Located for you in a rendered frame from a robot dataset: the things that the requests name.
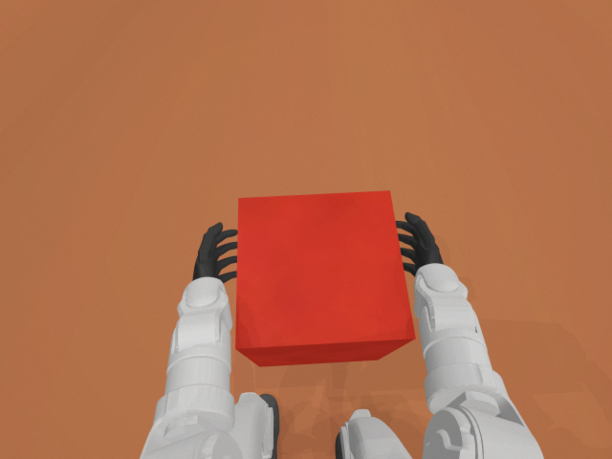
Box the robot right forearm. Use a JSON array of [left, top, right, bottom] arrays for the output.
[[414, 263, 544, 458]]

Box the left robot thigh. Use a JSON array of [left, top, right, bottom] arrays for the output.
[[229, 401, 273, 459]]

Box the robot left forearm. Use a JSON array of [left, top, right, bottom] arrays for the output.
[[140, 277, 235, 459]]

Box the right robot thigh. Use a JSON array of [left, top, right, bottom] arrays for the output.
[[340, 417, 412, 459]]

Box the robot right upper arm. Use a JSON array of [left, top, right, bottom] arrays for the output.
[[422, 405, 544, 459]]

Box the carton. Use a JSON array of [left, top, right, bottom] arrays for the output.
[[235, 190, 416, 367]]

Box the robot left upper arm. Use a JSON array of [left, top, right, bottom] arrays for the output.
[[142, 429, 244, 459]]

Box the robot right hand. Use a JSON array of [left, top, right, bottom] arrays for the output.
[[396, 212, 444, 276]]

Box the robot left hand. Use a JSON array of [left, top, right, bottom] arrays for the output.
[[192, 222, 238, 283]]

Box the robot thigh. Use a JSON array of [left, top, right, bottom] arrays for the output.
[[340, 417, 412, 459], [229, 401, 273, 459]]

